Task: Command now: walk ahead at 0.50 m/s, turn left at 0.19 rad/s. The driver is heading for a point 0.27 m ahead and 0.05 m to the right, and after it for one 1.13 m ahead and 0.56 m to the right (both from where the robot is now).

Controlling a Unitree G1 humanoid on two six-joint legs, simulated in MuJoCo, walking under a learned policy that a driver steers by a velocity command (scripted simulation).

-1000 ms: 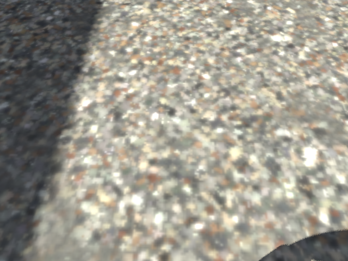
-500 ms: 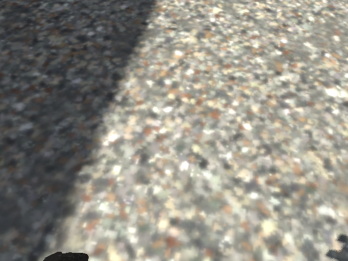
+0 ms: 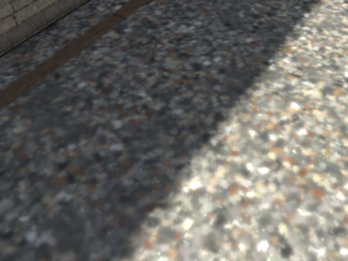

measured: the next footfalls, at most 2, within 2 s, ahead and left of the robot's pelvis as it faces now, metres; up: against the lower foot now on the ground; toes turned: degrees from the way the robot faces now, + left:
left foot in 0.12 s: +0.21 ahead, +0.11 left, +0.00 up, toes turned +3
right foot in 0.60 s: +0.24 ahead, -0.09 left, +0.00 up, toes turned -19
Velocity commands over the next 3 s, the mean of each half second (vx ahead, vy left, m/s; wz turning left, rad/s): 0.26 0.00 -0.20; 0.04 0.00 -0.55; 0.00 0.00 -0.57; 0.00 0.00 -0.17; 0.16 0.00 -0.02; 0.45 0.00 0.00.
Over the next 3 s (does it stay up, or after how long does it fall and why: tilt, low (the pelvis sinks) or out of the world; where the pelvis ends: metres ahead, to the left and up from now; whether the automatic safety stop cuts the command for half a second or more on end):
stays up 0.37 -0.18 -0.02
